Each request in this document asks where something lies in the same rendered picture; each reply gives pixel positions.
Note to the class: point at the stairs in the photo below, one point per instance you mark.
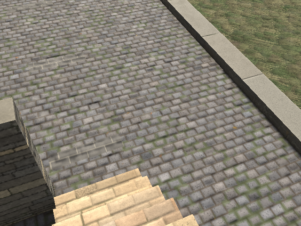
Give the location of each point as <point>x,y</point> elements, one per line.
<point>127,199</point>

